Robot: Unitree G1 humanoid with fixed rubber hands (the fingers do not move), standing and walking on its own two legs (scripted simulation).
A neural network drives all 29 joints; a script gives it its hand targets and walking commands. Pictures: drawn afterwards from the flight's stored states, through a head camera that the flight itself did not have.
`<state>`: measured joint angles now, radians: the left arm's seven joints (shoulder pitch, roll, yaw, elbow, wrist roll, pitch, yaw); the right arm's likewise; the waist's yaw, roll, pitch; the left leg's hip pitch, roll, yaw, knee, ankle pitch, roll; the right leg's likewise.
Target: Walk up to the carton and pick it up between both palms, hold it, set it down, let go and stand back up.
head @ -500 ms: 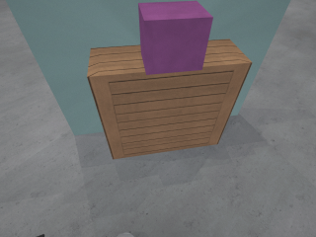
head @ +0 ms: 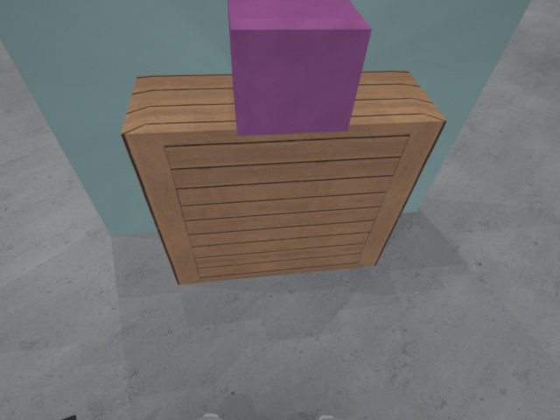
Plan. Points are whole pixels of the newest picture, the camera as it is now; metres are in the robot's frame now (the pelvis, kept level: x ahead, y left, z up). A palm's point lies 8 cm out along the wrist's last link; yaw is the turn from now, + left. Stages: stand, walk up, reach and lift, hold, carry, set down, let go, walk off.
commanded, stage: walk up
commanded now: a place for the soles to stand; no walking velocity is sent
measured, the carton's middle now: (290, 65) +0.86 -0.01 +0.10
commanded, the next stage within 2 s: none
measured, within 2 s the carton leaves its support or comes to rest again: neither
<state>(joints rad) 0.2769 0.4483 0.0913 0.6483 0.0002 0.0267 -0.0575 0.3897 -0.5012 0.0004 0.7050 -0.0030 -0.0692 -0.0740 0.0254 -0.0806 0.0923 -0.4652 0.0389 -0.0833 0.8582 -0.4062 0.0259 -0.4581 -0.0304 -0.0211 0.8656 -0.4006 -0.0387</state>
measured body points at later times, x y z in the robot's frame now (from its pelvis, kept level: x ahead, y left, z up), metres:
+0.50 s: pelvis +0.03 -0.01 +0.01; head +0.06 -0.01 +0.46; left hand +0.11 +0.33 -0.07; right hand +0.14 -0.35 -0.07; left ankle +0.07 +0.14 -0.70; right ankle +0.05 -0.11 -0.69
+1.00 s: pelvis +0.03 +0.00 +0.02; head +0.05 +0.00 +0.47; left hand +0.09 +0.35 -0.07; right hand +0.15 -0.32 -0.07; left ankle +0.05 +0.15 -0.69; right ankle +0.06 -0.11 -0.70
